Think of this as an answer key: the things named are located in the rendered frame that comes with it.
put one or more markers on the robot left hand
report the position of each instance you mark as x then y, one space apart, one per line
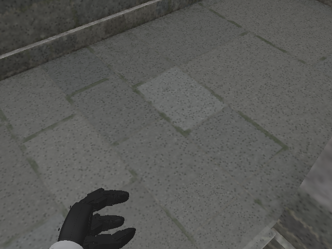
83 228

